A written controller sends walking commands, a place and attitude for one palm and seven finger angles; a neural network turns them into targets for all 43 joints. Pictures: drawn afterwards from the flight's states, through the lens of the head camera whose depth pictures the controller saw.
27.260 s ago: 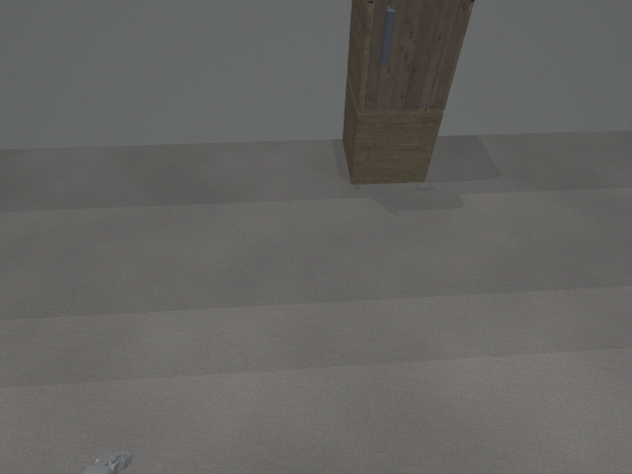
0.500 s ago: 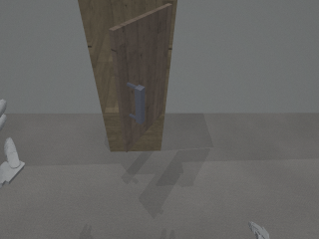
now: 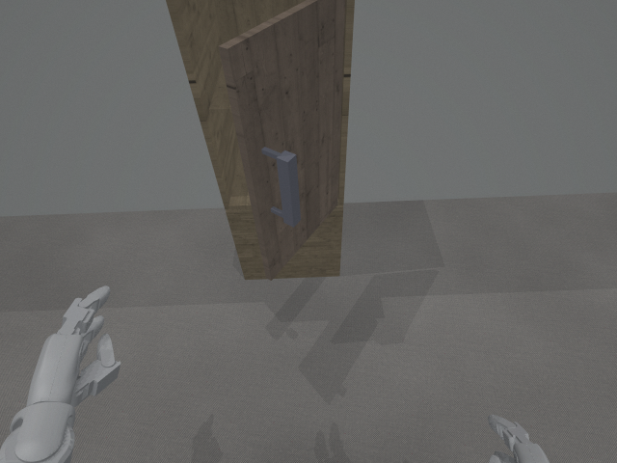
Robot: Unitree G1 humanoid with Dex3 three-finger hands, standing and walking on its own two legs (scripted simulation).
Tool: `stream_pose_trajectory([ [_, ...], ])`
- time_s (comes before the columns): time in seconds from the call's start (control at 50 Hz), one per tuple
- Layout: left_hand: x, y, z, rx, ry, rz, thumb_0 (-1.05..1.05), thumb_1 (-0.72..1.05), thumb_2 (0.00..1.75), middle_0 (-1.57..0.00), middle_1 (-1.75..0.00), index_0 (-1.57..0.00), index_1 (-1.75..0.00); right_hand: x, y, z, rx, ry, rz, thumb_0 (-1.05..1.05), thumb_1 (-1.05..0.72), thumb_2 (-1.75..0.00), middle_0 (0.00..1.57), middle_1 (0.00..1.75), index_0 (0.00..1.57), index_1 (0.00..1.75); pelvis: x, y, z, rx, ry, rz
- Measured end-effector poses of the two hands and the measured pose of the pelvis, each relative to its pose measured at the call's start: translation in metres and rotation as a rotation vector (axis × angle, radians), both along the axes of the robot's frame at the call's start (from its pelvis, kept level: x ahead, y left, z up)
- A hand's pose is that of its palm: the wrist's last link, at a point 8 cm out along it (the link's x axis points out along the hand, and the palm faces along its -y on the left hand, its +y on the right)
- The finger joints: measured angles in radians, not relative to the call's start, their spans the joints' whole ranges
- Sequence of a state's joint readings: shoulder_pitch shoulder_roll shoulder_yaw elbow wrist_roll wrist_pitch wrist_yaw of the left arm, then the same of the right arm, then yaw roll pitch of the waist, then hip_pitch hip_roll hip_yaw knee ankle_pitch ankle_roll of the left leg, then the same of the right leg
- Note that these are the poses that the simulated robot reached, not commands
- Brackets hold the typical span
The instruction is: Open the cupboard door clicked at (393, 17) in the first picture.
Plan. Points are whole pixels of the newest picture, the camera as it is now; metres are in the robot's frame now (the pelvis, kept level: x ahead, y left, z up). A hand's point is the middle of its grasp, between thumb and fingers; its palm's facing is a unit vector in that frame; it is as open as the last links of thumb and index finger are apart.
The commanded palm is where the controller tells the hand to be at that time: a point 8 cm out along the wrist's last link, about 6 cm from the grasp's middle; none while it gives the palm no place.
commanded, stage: let the arm hang, fingers relaxed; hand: left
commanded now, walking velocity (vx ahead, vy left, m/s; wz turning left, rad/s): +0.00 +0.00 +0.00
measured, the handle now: (280, 187) +0.62 +0.11 -0.03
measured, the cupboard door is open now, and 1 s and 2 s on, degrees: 54 54 54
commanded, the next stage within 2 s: look to check the result in 1.00 s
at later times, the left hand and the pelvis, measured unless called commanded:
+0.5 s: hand out of the picture -0.07 +0.21 -0.16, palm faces +0.04 -0.96 -0.28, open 7.3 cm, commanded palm none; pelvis -0.03 -0.01 +0.01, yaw +1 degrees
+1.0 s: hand out of the picture +0.01 +0.16 -0.16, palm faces +0.03 -0.98 -0.19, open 7.3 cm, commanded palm none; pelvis -0.02 -0.02 +0.01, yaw +0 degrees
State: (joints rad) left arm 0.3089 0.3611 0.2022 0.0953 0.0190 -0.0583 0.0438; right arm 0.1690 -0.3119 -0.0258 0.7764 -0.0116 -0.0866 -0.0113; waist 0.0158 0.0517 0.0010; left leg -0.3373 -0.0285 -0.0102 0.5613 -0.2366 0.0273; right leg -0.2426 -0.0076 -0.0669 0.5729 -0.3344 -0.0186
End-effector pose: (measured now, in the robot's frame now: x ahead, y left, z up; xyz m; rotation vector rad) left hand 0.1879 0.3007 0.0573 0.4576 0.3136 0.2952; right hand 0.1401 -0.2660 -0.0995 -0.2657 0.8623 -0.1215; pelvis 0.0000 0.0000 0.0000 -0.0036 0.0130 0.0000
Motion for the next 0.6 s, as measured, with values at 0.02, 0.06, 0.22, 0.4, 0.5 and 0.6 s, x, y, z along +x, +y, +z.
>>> stream_pose_trajectory([
  [0.02, -0.004, -0.004, -0.03, -0.041, 0.122, 0.0, 0.0, 0.9, 0.9, -0.2, -0.3, -0.2, -0.3, -0.002, -0.004, -0.003, -0.004, 0.013, -0.009, 0.02, -0.91, -0.9, 0.21, 0.3, 0.2, 0.3, -0.002, 0.001, -0.002, 0.005, 0.003, -0.002],
  [0.06, -0.023, -0.02, -0.084, -0.125, 0.353, -0.003, 0.0, 0.91, 0.9, -0.2, -0.3, -0.2, -0.3, -0.01, -0.009, -0.006, -0.01, 0.044, -0.028, 0.01, -0.91, -0.9, 0.21, 0.3, 0.2, 0.3, -0.007, 0.001, -0.002, 0.004, -0.001, -0.005],
  [0.22, -0.143, -0.086, -0.193, -0.407, 0.845, 0.073, 0.0, 0.94, 0.89, -0.21, -0.3, -0.21, -0.3, -0.075, -0.011, -0.006, -0.048, 0.271, -0.063, 0.01, -0.91, -0.9, 0.2, 0.3, 0.2, 0.3, -0.016, -0.009, 0.004, -0.004, -0.042, 0.011],
  [0.4, -0.237, -0.063, -0.19, -0.384, 1.051, 0.235, 0.0, 0.95, 0.89, -0.21, -0.3, -0.21, -0.3, -0.136, 0.016, -0.03, 0.034, 0.469, -0.079, 0.01, -0.91, -0.9, 0.2, 0.3, 0.2, 0.3, -0.029, -0.009, 0.008, -0.019, -0.057, 0.021],
  [0.5, -0.26, -0.049, -0.179, -0.337, 1.1, 0.289, 0.0, 0.93, 0.9, -0.2, -0.3, -0.21, -0.3, -0.158, 0.031, -0.041, 0.093, 0.511, -0.097, 0.01, -0.91, -0.9, 0.21, 0.3, 0.2, 0.3, -0.033, -0.008, 0.009, -0.016, -0.061, 0.013],
  [0.6, -0.256, -0.046, -0.176, -0.316, 1.091, 0.295, 0.0, 0.92, 0.9, -0.2, -0.3, -0.2, -0.3, -0.173, 0.037, -0.046, 0.119, 0.537, -0.121, 0.01, -0.91, -0.9, 0.21, 0.3, 0.2, 0.3, -0.033, -0.007, 0.009, -0.013, -0.064, 0.006],
])
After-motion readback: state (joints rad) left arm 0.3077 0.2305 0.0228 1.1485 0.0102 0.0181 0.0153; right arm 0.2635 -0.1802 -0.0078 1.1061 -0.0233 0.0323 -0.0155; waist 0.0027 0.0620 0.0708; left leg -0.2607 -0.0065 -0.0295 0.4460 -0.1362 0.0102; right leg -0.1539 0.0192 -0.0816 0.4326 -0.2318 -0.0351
